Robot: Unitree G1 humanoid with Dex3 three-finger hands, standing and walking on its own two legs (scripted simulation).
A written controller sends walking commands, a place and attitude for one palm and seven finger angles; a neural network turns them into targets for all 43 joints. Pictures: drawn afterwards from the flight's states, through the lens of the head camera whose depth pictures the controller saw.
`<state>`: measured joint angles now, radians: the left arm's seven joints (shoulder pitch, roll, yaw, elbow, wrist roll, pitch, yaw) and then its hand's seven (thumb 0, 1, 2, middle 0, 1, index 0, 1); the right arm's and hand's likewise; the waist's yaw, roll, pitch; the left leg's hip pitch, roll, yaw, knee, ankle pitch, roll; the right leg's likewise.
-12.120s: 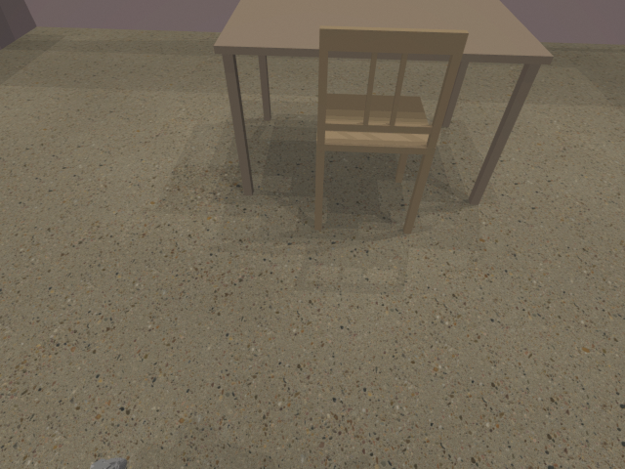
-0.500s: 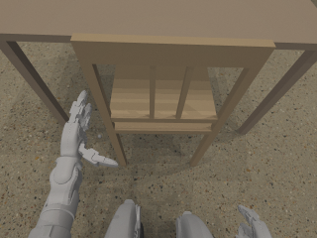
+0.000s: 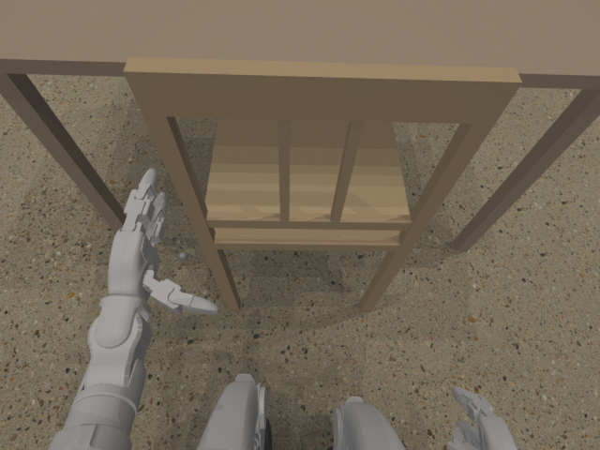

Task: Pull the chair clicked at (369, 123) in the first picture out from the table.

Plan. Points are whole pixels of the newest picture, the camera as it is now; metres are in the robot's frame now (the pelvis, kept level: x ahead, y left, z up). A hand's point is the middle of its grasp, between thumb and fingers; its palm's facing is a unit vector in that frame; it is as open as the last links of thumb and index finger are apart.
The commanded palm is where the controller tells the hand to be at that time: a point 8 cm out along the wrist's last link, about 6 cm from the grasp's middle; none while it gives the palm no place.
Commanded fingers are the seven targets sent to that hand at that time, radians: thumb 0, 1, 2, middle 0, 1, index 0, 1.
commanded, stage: aim the fingers beside a spindle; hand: left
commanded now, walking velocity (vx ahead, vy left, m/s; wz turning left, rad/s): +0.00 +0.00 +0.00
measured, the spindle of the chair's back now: (284, 174) +0.50 +0.04 +0.01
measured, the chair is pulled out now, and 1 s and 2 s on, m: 0.00 0.00 0.00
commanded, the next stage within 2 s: push the fingers through the gap in 0.14 s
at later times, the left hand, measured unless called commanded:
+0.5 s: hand (185, 239) +0.38 +0.17 +0.02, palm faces +0.01 -1.00 -0.04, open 16.9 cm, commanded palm +0.37 +0.22 +0.02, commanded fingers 0.00 -0.50 0.30 -0.06 -0.08 -0.06 -0.08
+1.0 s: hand (185, 206) +0.43 +0.18 +0.02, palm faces +0.04 -1.00 -0.04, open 16.9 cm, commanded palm +0.41 +0.22 +0.02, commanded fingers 0.00 -0.50 0.30 -0.06 -0.08 -0.06 -0.08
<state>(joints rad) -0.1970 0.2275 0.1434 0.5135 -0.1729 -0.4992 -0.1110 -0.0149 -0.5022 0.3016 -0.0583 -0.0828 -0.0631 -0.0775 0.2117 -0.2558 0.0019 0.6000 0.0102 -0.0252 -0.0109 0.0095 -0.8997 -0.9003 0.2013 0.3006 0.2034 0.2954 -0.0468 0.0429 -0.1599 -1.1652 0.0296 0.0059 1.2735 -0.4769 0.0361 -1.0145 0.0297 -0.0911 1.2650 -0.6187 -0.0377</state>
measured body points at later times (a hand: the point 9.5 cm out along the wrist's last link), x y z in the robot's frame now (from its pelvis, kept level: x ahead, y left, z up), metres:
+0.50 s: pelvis +0.00 +0.00 +0.00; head +0.11 +0.02 +0.43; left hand +0.37 +0.22 +0.03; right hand +0.13 -0.25 -0.12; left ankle +0.07 +0.10 -0.62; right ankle -0.01 -0.10 -0.62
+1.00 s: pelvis +0.00 +0.01 -0.01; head +0.12 +0.03 +0.43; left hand +0.43 +0.23 +0.02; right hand +0.08 -0.26 -0.12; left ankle +0.07 +0.10 -0.62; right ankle -0.01 -0.10 -0.62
